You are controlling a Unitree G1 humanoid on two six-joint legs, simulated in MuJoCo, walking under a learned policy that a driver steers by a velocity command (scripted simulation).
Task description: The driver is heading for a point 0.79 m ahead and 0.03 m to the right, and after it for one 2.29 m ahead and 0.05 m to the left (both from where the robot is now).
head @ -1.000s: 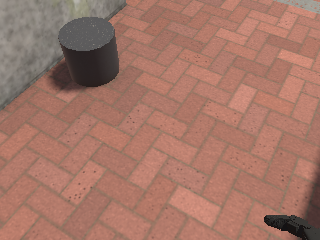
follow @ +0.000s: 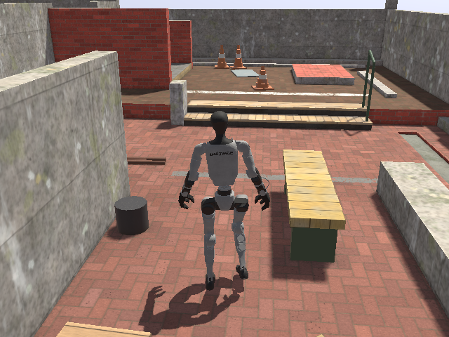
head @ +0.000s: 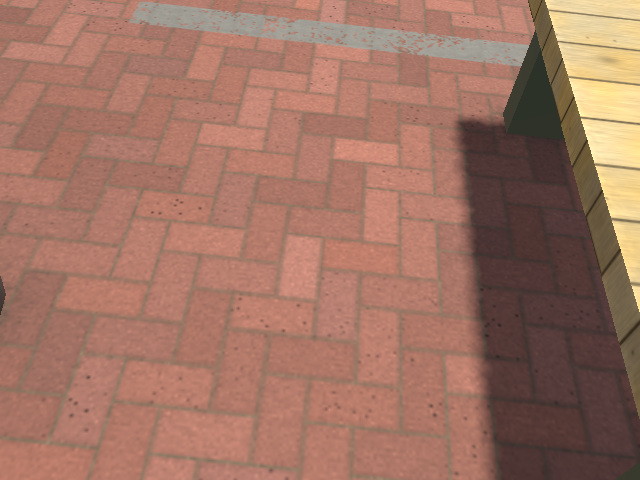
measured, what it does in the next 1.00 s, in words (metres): walks ahead: right foot, then left foot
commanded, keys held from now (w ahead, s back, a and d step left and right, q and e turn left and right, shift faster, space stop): e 0.02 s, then w+e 0.30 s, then w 0.18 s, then w+q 0.50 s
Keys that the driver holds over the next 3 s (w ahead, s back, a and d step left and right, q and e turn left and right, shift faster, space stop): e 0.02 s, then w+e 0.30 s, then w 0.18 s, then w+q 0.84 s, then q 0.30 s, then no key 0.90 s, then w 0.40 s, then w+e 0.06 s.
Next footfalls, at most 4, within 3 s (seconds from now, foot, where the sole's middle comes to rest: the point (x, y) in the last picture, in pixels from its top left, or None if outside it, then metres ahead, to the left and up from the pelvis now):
0.38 right None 0.08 -0.18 -0.78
0.86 left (335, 474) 0.49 -0.07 -0.78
1.34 right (423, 358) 0.76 -0.28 -0.78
1.80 left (299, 333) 0.82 0.01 -0.78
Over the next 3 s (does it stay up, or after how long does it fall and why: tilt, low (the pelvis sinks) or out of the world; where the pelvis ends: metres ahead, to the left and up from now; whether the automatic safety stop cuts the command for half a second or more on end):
stays up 0.90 -0.05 0.00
